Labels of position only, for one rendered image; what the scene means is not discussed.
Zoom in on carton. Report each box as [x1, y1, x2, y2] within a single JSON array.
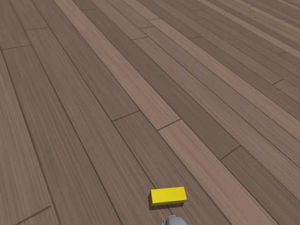
[[150, 187, 187, 206]]

